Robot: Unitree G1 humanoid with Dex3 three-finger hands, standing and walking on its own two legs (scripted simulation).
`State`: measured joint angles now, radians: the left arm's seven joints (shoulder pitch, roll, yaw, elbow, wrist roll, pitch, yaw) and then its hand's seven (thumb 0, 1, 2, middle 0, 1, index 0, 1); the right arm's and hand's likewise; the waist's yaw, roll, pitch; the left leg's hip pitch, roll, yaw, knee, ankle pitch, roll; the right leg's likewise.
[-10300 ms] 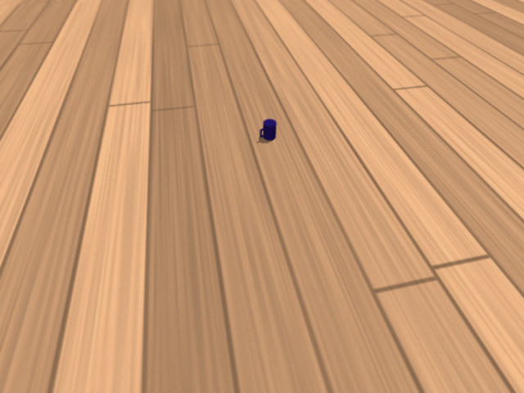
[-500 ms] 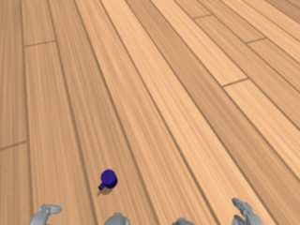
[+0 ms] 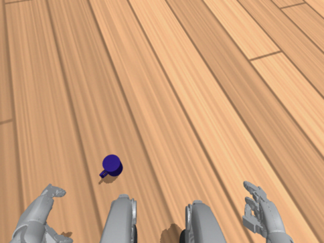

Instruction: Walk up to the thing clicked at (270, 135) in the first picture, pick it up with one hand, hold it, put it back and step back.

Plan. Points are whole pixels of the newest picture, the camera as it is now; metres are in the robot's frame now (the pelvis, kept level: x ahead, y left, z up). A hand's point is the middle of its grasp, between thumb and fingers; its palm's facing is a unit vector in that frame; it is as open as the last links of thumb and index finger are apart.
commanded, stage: rise first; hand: left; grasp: from above
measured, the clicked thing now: (110, 168) +0.42 +0.24 -0.54
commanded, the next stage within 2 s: approach in 1.68 s
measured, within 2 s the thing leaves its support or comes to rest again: neither
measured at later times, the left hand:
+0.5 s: hand (80, 184) +0.31 +0.29 -0.31, palm faces -0.48 -0.29 -0.83, open 14.0 cm
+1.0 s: hand (89, 174) +0.36 +0.29 -0.38, palm faces -0.47 -0.09 -0.88, open 14.1 cm
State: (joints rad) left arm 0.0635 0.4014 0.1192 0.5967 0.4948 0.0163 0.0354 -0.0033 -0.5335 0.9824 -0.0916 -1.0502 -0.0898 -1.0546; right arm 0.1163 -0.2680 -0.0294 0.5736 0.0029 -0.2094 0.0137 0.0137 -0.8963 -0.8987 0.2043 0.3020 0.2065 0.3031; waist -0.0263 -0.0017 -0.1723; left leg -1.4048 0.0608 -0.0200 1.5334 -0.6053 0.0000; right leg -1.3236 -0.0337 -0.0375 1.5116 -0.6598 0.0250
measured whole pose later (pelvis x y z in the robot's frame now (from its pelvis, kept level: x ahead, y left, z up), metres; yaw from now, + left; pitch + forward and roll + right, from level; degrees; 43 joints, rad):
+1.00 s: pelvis -0.06 +0.00 -0.23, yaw -6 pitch +32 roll -7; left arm -0.71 0.69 0.13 1.18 1.16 -0.29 0.27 0.00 -0.51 1.01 -0.09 -0.98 -0.09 -0.98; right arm 0.10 -0.27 -0.02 0.76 -0.10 -0.03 0.10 0.01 -0.91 -0.90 0.20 0.30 0.20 0.30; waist -0.10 -0.01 -0.08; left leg -2.23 0.08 -0.13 2.27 -0.62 0.00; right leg -2.12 0.01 -0.07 2.23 -0.68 0.02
